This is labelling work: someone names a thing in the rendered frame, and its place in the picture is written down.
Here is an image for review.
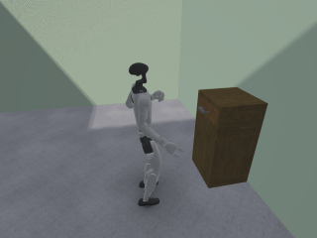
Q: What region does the humanoid robot head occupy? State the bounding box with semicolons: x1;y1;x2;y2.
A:
129;62;149;94

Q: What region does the right robot upper arm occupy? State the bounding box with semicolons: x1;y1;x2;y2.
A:
138;94;150;132

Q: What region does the handle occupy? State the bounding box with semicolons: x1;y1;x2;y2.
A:
198;106;210;114

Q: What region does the right robot forearm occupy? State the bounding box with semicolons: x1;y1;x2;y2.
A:
141;124;168;148

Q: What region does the drawer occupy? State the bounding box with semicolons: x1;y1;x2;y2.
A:
198;95;219;126

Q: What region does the cabinet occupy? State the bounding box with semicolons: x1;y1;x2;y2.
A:
192;87;268;188

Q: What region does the right robot hand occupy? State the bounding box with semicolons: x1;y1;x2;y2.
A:
165;142;184;158

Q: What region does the left robot foot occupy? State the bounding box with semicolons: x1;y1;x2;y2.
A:
139;180;159;188

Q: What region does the left robot hand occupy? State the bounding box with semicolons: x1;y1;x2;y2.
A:
152;90;164;102

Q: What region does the left robot upper arm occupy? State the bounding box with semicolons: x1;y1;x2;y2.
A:
125;83;136;109

